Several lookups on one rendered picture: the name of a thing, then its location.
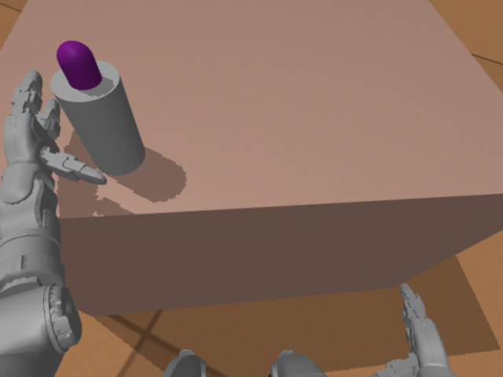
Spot right robot hand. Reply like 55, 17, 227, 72
370, 283, 450, 377

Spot bottle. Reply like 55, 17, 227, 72
50, 41, 145, 176

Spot left robot hand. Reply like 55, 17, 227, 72
3, 70, 107, 185

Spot left robot arm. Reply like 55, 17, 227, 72
0, 163, 82, 377

